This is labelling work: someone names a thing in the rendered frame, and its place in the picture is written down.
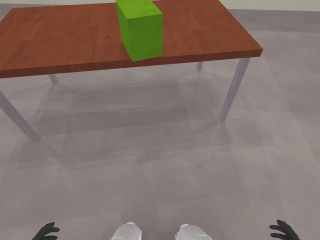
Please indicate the left robot thigh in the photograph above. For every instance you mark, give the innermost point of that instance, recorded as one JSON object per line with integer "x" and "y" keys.
{"x": 128, "y": 232}

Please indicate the carton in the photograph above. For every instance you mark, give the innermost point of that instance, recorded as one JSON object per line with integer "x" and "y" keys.
{"x": 141, "y": 28}

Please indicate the table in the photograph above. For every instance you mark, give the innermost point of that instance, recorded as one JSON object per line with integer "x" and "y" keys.
{"x": 49, "y": 40}

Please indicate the robot right hand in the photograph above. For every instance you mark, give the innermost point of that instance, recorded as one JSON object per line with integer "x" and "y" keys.
{"x": 285, "y": 228}

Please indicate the robot thigh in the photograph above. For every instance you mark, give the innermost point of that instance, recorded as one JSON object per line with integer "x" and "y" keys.
{"x": 128, "y": 232}
{"x": 191, "y": 232}

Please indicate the robot left hand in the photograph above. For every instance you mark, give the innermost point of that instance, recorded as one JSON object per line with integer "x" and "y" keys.
{"x": 48, "y": 228}

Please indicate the right robot thigh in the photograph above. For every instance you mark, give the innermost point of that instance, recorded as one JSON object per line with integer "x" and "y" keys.
{"x": 191, "y": 232}

